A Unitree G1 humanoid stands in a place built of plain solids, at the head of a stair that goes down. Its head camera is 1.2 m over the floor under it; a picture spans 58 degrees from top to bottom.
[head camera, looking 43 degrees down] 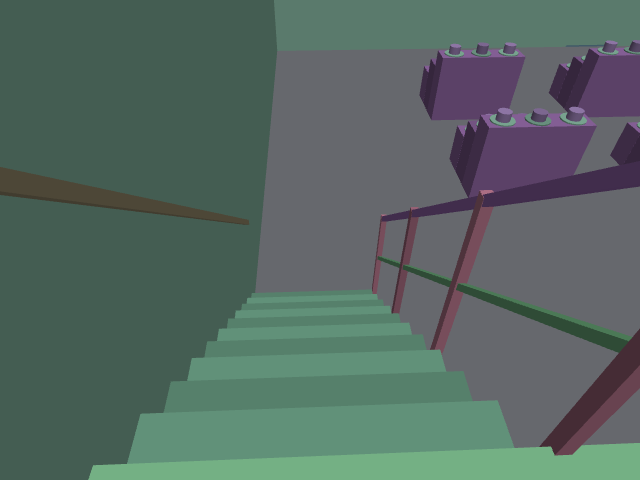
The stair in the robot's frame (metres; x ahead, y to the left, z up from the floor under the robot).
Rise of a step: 0.22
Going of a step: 0.24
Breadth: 1.21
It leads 2 degrees to the left of straight ahead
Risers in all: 11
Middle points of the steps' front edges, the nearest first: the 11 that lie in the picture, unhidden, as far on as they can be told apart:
0.45 -0.01 0.00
0.69 -0.01 -0.21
0.93 0.00 -0.43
1.17 0.01 -0.64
1.40 0.02 -0.86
1.64 0.03 -1.07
1.88 0.04 -1.29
2.12 0.05 -1.50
2.36 0.06 -1.72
2.60 0.07 -1.93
2.84 0.08 -2.15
